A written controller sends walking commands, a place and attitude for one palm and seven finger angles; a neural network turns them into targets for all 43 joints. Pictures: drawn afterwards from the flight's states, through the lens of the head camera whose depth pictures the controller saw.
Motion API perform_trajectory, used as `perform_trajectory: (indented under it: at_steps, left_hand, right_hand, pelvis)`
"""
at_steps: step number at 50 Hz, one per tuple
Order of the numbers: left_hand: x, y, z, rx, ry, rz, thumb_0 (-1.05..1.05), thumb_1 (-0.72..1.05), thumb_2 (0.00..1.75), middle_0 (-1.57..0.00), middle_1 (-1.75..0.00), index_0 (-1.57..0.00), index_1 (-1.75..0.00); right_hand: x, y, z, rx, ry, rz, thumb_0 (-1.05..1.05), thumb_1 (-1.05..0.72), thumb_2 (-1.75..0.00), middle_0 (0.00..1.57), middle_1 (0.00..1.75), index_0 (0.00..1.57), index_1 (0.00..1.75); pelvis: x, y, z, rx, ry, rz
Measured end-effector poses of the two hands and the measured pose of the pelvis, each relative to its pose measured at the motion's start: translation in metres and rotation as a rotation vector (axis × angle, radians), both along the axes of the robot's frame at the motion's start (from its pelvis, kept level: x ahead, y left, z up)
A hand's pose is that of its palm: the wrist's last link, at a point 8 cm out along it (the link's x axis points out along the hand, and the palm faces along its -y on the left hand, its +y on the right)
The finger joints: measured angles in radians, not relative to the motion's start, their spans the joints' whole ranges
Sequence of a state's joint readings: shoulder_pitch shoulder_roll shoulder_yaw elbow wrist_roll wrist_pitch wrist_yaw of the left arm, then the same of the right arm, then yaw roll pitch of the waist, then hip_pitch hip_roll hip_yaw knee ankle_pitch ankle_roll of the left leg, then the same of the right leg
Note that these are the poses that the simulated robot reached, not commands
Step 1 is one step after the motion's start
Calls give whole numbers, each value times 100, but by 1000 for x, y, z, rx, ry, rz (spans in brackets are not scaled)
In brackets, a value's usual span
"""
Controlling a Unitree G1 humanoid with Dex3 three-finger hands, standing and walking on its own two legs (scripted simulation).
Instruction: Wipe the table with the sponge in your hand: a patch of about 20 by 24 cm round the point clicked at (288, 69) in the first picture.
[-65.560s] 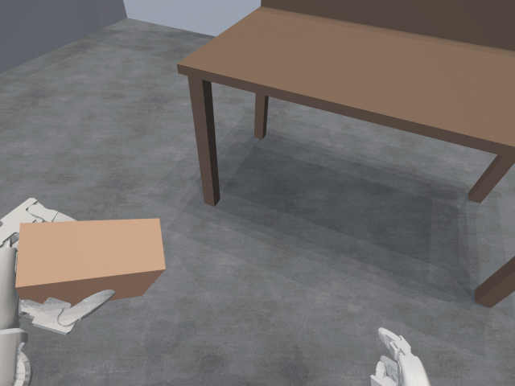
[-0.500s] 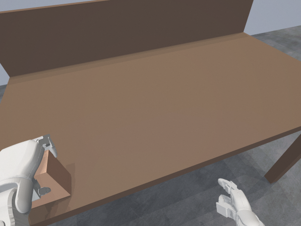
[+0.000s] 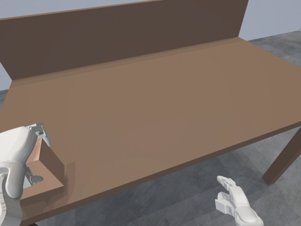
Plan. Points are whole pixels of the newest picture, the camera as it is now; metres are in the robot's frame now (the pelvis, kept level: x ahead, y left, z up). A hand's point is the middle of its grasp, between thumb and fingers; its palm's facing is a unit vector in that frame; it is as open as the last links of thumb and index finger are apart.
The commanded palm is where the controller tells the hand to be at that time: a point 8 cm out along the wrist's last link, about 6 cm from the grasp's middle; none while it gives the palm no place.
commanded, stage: lift the sponge slowly off the table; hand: left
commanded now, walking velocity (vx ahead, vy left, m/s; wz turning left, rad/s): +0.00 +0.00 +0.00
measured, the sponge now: (29, 175) +0.18 +0.35 +0.07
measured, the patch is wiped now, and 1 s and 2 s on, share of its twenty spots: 0.95 0.95 0.95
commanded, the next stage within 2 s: bring the sponge back beside the body in 0.90 s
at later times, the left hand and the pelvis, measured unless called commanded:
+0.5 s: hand (27, 141) +0.21 +0.32 +0.17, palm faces +0.13 -0.06 -0.99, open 10.1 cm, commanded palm +0.16 +0.32 +0.23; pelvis -0.02 -0.01 +0.00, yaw +0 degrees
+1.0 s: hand (25, 131) +0.22 +0.32 +0.19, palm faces +0.17 -0.08 -0.98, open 10.1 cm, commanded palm +0.17 +0.32 +0.25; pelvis -0.02 +0.00 +0.00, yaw +0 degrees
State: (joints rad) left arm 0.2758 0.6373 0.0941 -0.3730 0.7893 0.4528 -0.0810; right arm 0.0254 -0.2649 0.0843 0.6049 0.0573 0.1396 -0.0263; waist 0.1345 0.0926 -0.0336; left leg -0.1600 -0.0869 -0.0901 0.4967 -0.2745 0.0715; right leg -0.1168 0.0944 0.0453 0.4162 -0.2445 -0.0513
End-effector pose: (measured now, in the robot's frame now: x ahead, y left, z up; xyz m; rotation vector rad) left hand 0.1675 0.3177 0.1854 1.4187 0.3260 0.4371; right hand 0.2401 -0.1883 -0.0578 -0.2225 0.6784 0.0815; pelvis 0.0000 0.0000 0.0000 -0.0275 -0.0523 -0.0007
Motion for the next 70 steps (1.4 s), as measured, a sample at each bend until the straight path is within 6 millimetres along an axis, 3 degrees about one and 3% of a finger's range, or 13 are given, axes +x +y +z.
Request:
perform_trajectory:
  at_steps: [8,23,34,47,60,70]
  left_hand:
    - [-7,7,4,9,5,30,0,-52,104,-74,-137,-76,-133]
    - [14,-3,30,39,-30,-30,0,-52,104,-74,-137,-76,-133]
    - [13,3,37,19,-27,8,0,-52,104,-74,-137,-76,-134]
    - [24,1,54,35,-81,-18,0,-52,104,-74,-137,-76,-133]
    - [14,-3,35,-9,-33,-35,0,-52,104,-74,-137,-76,-134]
    - [11,-7,39,-12,-99,-51,0,-52,104,-74,-136,-76,-133]
  right_hand:
    - [-8,-6,-2,-25,2,4,1,-91,-90,20,30,20,30]
    - [-20,-5,-3,5,-22,-9,1,-91,-90,20,30,21,30]
    - [-17,-10,-4,-7,-15,-10,1,-91,-90,20,30,20,30]
    - [-6,6,2,17,-37,13,1,-91,-90,20,30,20,30]
    - [0,12,2,9,-29,30,1,-91,-90,20,30,20,30]
    - [3,21,6,21,-37,35,1,-91,-90,20,30,20,30]
  pelvis:
    - [-12,-7,0,1,-18,15]
    - [-21,-10,1,8,-20,7]
    - [-22,-9,0,9,-12,10]
    - [-19,-6,1,9,-7,10]
    - [-14,0,1,5,2,7]
    - [-12,2,1,5,-4,1]
